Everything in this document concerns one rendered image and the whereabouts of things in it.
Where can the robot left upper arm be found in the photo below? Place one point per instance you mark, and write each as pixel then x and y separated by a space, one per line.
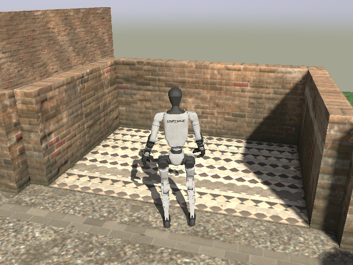
pixel 155 126

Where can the right robot hand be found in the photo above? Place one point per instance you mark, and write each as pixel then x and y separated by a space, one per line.
pixel 202 152

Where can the robot right thigh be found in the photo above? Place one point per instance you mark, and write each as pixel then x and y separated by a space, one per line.
pixel 189 162

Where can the robot right upper arm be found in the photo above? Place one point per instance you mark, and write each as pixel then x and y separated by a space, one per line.
pixel 195 125

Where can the right robot forearm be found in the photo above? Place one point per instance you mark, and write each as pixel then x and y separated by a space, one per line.
pixel 200 143

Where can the left robot hand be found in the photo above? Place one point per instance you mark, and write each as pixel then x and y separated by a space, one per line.
pixel 145 158

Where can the right robot shin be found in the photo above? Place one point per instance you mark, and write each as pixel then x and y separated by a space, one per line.
pixel 191 199

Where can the left robot forearm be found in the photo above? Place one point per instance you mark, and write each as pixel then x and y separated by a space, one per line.
pixel 148 147

